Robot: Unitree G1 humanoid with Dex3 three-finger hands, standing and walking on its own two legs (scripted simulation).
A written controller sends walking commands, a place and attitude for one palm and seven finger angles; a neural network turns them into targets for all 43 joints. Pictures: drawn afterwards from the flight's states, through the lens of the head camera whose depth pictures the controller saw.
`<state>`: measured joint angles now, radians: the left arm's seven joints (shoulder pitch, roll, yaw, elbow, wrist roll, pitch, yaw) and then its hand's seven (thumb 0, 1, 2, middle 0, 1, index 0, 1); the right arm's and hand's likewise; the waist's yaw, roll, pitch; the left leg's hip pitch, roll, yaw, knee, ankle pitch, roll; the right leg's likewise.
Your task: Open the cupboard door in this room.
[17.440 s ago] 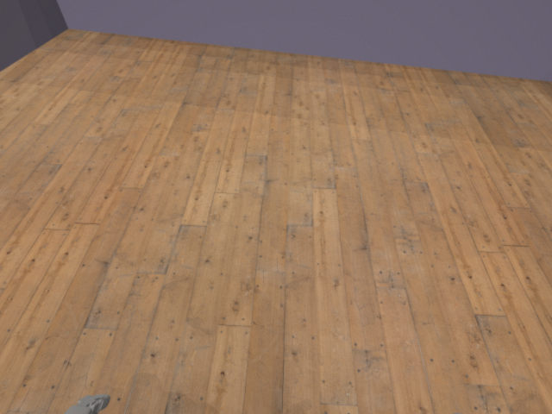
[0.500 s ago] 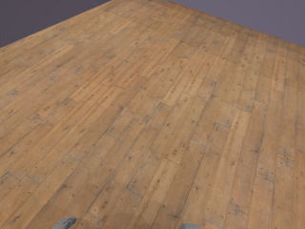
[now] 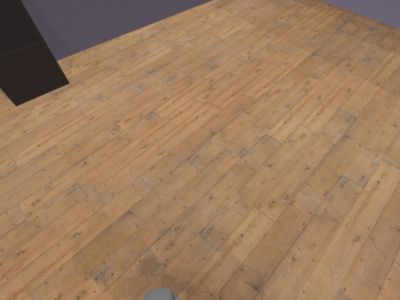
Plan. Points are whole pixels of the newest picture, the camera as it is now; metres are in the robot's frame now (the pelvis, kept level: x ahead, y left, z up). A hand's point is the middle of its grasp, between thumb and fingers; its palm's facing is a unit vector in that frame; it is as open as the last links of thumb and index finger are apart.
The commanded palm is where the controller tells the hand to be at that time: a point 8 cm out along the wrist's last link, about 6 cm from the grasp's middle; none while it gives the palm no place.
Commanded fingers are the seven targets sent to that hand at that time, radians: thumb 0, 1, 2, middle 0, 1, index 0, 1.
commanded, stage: turn or walk to find it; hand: left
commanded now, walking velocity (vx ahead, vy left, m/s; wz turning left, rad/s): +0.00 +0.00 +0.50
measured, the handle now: out of the picture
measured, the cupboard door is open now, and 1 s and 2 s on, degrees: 0 0 0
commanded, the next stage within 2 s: none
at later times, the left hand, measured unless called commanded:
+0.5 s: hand out of the picture +0.04 +0.25 -0.15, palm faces +0.25 -0.93 -0.28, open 7.3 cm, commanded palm none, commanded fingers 0.00 0.90 0.90 -0.20 -0.30 -0.20 -0.30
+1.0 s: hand out of the picture -0.10 +0.15 -0.16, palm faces +0.57 -0.79 -0.22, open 7.3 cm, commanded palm none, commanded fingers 0.00 0.90 0.90 -0.20 -0.30 -0.20 -0.30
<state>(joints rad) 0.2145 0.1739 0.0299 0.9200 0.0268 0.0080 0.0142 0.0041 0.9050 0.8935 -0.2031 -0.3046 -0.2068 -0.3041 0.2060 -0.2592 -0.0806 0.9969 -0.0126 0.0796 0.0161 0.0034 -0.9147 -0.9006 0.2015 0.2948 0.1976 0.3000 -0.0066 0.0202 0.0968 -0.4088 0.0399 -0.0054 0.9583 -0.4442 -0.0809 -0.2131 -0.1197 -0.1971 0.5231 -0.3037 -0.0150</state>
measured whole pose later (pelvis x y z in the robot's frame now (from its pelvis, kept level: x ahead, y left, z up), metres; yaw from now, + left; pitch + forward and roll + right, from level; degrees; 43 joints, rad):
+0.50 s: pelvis -0.01 +0.01 -0.01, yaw +14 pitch -1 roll +1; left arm 0.14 0.24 0.05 0.90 0.01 0.05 0.01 0.01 0.91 0.89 -0.20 -0.30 -0.20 -0.30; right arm 0.17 -0.22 -0.05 0.93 -0.02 0.03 0.01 0.00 -0.91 -0.90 0.21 0.30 0.20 0.30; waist -0.01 0.01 0.08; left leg -0.25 -0.03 -0.08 0.51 -0.24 -0.01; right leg -0.38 -0.06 -0.03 0.81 -0.43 0.09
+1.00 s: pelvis +0.04 +0.02 +0.01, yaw +31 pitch +0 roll +1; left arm 0.43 0.15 0.04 1.06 0.04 -0.06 0.01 0.00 0.91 0.89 -0.20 -0.30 -0.20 -0.30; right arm 0.23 -0.23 -0.08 1.03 -0.03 0.06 0.05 0.01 -0.92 -0.90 0.20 0.29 0.20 0.30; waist 0.03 0.03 0.03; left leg -0.53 0.11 0.04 0.96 -0.23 -0.05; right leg -0.05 -0.12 -0.31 0.34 -0.27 0.02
